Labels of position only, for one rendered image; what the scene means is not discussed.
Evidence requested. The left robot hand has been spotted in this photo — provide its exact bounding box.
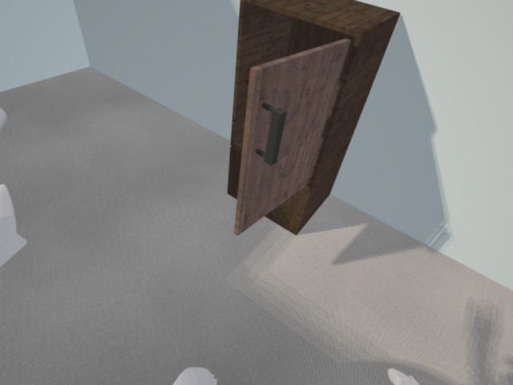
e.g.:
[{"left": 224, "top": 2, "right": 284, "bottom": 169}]
[{"left": 0, "top": 108, "right": 26, "bottom": 267}]

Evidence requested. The right robot hand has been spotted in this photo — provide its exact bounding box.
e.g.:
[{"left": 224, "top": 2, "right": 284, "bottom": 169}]
[{"left": 388, "top": 368, "right": 419, "bottom": 385}]

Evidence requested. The robot left thigh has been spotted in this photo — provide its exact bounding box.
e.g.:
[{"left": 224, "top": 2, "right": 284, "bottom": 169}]
[{"left": 173, "top": 367, "right": 217, "bottom": 385}]

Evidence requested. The handle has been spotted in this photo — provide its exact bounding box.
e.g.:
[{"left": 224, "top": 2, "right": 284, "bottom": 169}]
[{"left": 256, "top": 103, "right": 287, "bottom": 166}]

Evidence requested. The cupboard door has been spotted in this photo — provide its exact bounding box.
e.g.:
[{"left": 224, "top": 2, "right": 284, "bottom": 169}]
[{"left": 234, "top": 38, "right": 351, "bottom": 236}]

